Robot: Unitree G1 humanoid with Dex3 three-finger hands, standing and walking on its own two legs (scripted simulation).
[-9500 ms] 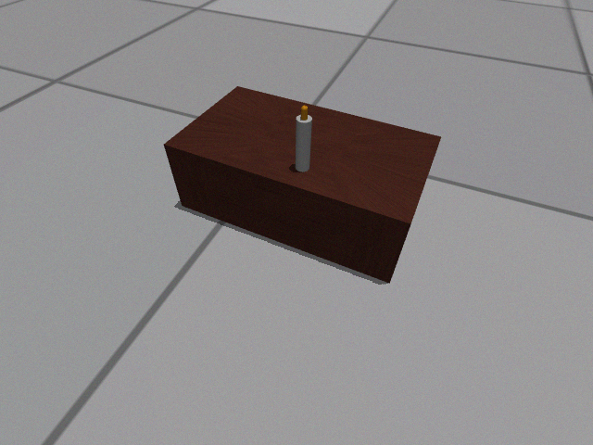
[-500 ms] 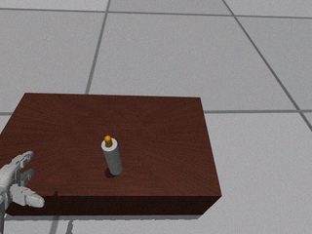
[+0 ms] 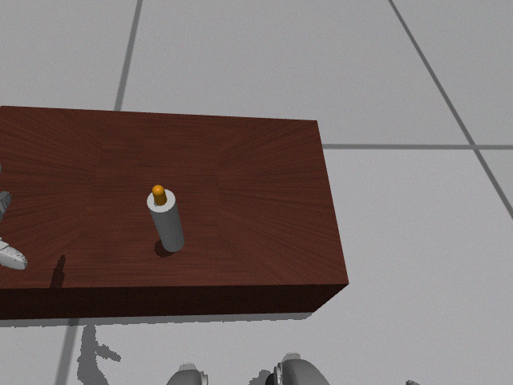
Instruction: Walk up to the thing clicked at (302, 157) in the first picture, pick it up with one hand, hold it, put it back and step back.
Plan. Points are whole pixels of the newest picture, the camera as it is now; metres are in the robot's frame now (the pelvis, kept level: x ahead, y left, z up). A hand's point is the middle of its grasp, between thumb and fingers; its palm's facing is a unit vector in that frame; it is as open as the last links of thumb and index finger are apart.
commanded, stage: go down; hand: left
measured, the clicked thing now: (166, 219) +0.50 +0.16 -0.21
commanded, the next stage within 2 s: none
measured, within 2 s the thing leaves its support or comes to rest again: neither
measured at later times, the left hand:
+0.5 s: hand (4, 196) +0.42 +0.35 +0.03, palm faces +0.09 -0.99 -0.08, open 17.5 cm
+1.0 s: hand (3, 184) +0.44 +0.36 +0.03, palm faces +0.09 -0.99 -0.07, open 17.3 cm
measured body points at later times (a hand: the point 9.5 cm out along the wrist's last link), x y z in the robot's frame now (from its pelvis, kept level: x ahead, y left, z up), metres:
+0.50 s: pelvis +0.02 +0.01 +0.00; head +0.13 +0.05 +0.43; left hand +0.41 +0.40 +0.03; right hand +0.06 -0.27 -0.10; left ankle +0.02 +0.11 -0.67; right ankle +0.05 -0.13 -0.67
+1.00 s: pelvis +0.01 +0.01 -0.01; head +0.15 +0.06 +0.41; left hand +0.43 +0.41 +0.03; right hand +0.05 -0.26 -0.10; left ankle +0.02 +0.11 -0.67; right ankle +0.05 -0.13 -0.67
